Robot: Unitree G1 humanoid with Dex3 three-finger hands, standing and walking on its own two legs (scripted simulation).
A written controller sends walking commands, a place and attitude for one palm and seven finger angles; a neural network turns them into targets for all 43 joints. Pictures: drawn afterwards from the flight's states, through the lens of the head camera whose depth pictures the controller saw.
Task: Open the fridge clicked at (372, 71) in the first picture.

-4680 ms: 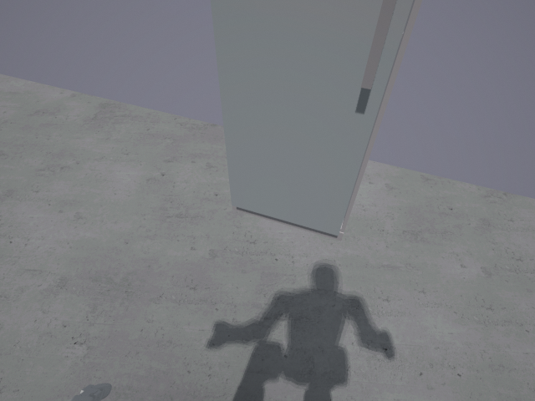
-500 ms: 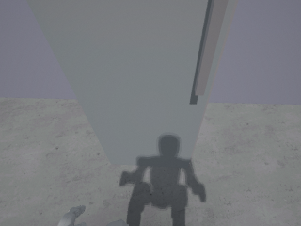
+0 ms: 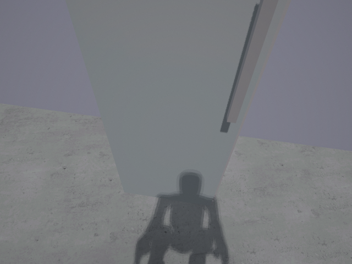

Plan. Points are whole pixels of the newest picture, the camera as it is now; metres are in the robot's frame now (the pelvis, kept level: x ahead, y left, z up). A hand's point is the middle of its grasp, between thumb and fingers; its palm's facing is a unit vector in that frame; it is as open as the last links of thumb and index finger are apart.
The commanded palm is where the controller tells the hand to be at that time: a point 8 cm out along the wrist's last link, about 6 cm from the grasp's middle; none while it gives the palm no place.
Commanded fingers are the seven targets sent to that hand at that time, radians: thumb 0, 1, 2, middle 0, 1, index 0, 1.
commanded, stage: come to a stop and stand still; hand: right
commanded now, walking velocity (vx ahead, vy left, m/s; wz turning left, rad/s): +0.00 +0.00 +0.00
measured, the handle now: (248, 59) +0.53 -0.12 +0.22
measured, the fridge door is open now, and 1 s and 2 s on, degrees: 0 0 0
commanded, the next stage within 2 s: look again from close up in 0.50 s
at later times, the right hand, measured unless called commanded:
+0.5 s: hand out of the picture -0.06 -0.12 -0.18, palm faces +0.04 +0.99 -0.14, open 7.4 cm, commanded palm none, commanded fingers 0.00 -0.90 -0.90 0.20 0.30 0.20 0.30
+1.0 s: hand out of the picture +0.00 -0.17 -0.18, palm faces +0.05 +0.98 -0.18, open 7.4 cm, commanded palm none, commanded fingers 0.00 -0.90 -0.90 0.20 0.30 0.20 0.30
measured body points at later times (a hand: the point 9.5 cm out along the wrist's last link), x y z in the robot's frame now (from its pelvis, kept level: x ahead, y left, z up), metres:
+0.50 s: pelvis -0.02 +0.02 +0.00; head -0.02 +0.02 +0.45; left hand -0.05 +0.23 -0.17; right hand -0.06 -0.18 -0.16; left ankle -0.03 +0.13 -0.74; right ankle +0.04 -0.06 -0.74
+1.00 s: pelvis -0.02 +0.01 -0.01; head -0.04 -0.01 +0.44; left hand +0.04 +0.25 -0.15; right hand +0.00 -0.22 -0.17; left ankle -0.03 +0.13 -0.74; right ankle +0.04 -0.06 -0.74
